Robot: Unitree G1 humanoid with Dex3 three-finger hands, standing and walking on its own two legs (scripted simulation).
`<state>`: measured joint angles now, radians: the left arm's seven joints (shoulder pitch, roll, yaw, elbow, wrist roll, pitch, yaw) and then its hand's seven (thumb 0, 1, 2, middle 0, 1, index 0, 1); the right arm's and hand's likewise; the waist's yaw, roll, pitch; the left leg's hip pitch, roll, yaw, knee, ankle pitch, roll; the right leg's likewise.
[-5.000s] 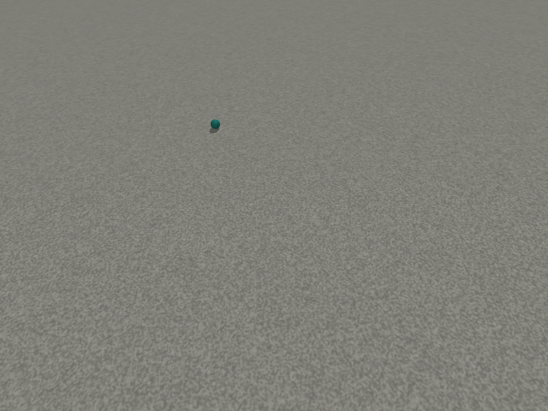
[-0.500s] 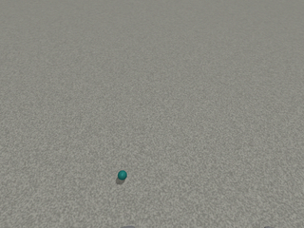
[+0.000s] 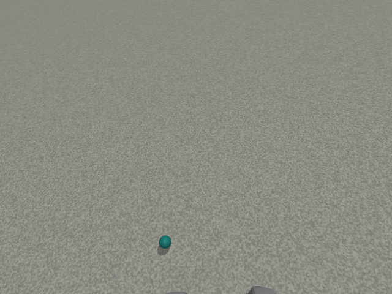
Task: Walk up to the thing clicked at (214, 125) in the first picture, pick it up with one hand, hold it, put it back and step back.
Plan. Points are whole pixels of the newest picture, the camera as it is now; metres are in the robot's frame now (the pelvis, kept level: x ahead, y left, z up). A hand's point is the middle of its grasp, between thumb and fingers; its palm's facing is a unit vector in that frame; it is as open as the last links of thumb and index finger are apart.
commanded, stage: walk up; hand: left
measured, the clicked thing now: (165, 242) +0.46 +0.27 -0.72
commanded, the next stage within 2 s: stand in 1.86 s
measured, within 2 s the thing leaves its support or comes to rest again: neither
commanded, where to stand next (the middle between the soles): +0.10 +0.03 m, yaw +0 degrees
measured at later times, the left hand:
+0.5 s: hand out of the picture +0.09 +0.31 -0.15, palm faces -0.04 -0.93 -0.35, open 7.4 cm
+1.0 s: hand out of the picture +0.15 +0.28 -0.13, palm faces -0.01 -0.93 -0.36, open 7.4 cm
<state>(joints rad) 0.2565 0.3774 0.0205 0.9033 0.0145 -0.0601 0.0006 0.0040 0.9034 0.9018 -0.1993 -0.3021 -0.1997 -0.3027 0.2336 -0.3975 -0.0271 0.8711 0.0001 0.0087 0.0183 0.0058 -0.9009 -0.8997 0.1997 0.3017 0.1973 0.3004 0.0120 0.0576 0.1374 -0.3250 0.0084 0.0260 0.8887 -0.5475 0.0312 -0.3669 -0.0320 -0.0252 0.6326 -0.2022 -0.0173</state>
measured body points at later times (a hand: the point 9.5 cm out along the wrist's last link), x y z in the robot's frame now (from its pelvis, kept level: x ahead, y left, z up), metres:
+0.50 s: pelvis +0.02 +0.04 +0.01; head +0.04 +0.06 +0.46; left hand +0.10 +0.36 -0.13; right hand +0.07 -0.28 -0.10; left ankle +0.04 +0.15 -0.72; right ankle +0.06 -0.10 -0.72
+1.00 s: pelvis +0.06 +0.02 +0.01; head +0.07 +0.01 +0.46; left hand +0.15 +0.32 -0.11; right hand +0.15 -0.29 -0.11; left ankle +0.04 +0.15 -0.72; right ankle +0.06 -0.10 -0.72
